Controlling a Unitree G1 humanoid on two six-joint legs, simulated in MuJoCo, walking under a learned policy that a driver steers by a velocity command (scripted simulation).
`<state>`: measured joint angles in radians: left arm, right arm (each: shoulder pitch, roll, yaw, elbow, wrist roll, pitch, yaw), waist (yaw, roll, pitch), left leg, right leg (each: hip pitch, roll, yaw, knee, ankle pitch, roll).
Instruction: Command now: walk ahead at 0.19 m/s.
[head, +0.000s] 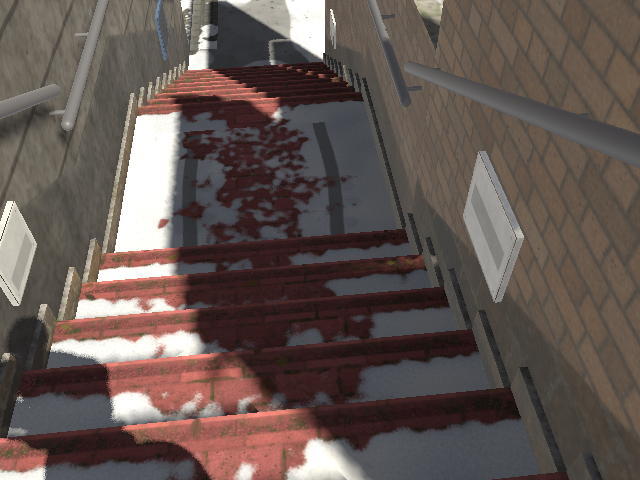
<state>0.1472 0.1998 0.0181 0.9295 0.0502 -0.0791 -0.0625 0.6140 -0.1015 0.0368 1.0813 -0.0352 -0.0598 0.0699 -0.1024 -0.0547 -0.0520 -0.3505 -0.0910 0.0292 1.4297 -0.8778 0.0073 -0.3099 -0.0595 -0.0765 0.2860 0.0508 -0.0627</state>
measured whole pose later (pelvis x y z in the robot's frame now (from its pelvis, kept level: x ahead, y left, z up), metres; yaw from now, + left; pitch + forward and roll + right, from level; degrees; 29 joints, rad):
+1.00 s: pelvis +0.34 +0.14 -0.19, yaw +25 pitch +3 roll -1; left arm 0.39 0.24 0.05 0.91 0.07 -0.08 -0.02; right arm 0.32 -0.21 0.01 0.78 -0.07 -0.05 0.07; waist 0.00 0.02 -0.07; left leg -0.90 0.00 -0.06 1.84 -0.45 -0.03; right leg -0.32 0.01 -0.13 0.59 -0.30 -0.06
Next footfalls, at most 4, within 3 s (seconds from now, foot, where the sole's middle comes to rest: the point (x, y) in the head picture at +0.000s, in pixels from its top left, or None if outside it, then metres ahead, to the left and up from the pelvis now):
0.48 left None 0.15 0.20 -0.79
0.84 right None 0.41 0.07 -0.95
1.14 left None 0.40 0.33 -0.95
1.58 right None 0.43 0.05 -0.95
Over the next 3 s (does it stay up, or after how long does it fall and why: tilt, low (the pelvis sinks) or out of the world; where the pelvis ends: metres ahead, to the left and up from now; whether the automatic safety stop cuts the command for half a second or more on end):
stays up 0.41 0.18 -0.17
